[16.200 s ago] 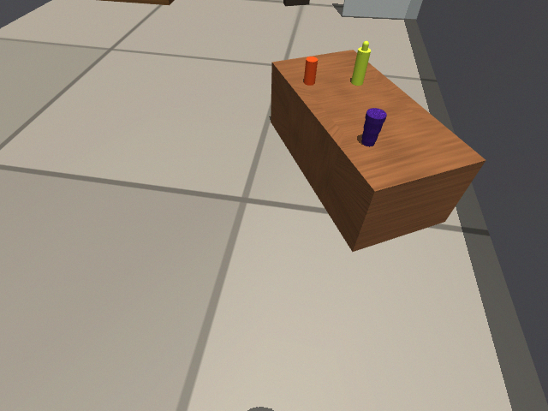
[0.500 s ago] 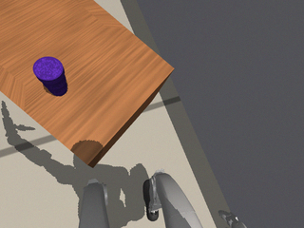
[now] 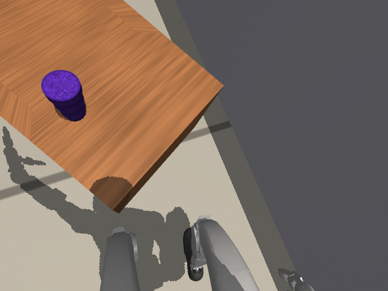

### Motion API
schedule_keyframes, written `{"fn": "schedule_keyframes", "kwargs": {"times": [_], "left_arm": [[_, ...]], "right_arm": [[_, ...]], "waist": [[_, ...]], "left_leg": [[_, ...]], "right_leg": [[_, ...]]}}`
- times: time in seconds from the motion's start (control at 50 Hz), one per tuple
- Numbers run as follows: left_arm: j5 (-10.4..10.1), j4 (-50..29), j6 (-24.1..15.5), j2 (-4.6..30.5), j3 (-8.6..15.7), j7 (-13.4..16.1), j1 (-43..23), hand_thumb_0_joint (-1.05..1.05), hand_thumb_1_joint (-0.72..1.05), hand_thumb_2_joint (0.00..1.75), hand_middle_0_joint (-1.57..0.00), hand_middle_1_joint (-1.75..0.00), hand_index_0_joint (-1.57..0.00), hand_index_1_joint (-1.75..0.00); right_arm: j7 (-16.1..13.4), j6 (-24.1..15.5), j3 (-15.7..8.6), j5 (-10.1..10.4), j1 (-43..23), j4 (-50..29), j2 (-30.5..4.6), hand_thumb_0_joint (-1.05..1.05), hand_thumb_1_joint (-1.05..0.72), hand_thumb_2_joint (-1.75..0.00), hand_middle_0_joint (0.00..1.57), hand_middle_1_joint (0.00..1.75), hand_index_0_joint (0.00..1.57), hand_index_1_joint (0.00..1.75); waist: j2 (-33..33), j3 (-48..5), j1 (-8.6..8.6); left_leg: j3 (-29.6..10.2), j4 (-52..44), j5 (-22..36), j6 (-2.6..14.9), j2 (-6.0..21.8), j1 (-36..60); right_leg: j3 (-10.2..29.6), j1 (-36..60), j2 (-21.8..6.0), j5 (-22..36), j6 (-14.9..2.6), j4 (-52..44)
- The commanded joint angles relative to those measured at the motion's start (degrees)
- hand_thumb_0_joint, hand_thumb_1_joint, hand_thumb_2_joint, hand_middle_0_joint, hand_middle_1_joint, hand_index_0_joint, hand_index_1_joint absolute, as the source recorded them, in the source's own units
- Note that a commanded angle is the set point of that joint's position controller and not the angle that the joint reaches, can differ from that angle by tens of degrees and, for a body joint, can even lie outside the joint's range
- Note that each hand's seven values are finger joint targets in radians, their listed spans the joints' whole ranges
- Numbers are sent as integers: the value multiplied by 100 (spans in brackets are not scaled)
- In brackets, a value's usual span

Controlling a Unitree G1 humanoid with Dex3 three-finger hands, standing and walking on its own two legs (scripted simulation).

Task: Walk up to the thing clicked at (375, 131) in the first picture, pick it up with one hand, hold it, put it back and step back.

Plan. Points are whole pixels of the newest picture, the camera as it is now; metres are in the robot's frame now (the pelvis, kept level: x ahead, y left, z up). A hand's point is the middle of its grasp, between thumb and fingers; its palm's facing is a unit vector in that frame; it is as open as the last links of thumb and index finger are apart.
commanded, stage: approach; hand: left
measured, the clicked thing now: (68, 100) +0.55 +0.22 -0.18
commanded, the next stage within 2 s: close in in 0.44 s
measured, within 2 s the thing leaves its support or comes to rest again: neither
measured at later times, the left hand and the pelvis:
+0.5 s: hand (27, 102) +0.53 +0.30 -0.16, palm faces +0.26 -0.96 +0.04, open 17.6 cm; pelvis -0.04 -0.01 -0.15, yaw -2 degrees
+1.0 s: hand (63, 108) +0.54 +0.24 -0.21, palm faces +0.25 -0.97 -0.02, open 17.6 cm; pelvis -0.07 -0.02 -0.24, yaw -2 degrees
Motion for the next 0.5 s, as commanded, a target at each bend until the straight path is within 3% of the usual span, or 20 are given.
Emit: {"fn": "schedule_keyframes", "kwargs": {"times": [0.0, 0.06, 0.16, 0.26, 0.32, 0.4, 0.48], "left_arm": [[-119, -577, -535, 1416, -78, 129, -1586, 0, -61, 1, -4, -6, -6, -4], [-92, -505, -807, 1206, -247, 229, -1676, 0, -61, 2, -4, -6, -6, -5], [-92, -861, -1366, 1377, -64, 347, -1959, 0, -61, 5, -3, -8, -5, -7], [82, -1384, -1547, 1420, 40, 539, -2402, 0, -59, 11, -1, -8, -2, -8], [221, -1577, -1523, 1291, 19, 749, -2773, 0, -55, 12, 0, -8, -1, -8], [478, -1213, -1462, 1098, -73, 1113, -2972, 0, -56, 14, 0, -9, -1, -9], [725, -727, -1464, 693, -230, 1343, -2730, 0, -52, 13, 0, -10, -1, -10]], "right_arm": [[-38, -15, -410, -9, 1083, -97, -1253, 0, -85, -88, 20, 30, 20, 30], [66, 11, -359, -63, 1031, -122, -1265, 0, -86, -88, 20, 30, 20, 30], [246, 96, -306, -181, 981, -176, -1248, 0, -87, -89, 20, 30, 20, 30], [409, 262, -381, -316, 1069, -160, -1342, 0, -88, -89, 20, 30, 20, 30], [497, 372, -430, -340, 1097, -121, -1341, 0, -89, -90, 20, 30, 20, 30], [575, 516, -392, -412, 1060, -84, -1267, 0, -89, -90, 20, 30, 20, 30], [673, 636, -392, -457, 995, -199, -1316, 0, -90, -90, 20, 30, 20, 30]], "waist": [[1493, -2460, -76], [1709, -2608, -129], [2056, -3457, -108], [2800, -4397, -74], [3013, -4713, -147], [2800, -4346, -344], [2382, -3926, -474]], "left_leg": [[-51, -689, 2336, -19, -34, 1975], [-170, -311, 2462, -74, 4, 1883], [-135, 515, 2652, -65, -38, 1332], [-157, 1127, 3456, -136, -27, 1547], [-222, 1410, 3528, -160, 2, 1542], [-142, 1869, 2687, -84, -64, 404], [-132, 2244, 1923, -37, -99, -595]], "right_leg": [[22, 519, 146, 1100, -441, -174], [-19, -223, 143, 975, -471, 300], [26, -693, 84, 1101, -486, 1210], [44, -1146, 35, 1470, -535, 2014], [13, -1538, 42, 1400, -550, 2385], [36, -1815, 27, 1109, -530, 2789], [-53, -2230, 16, 731, -511, 3202]]}}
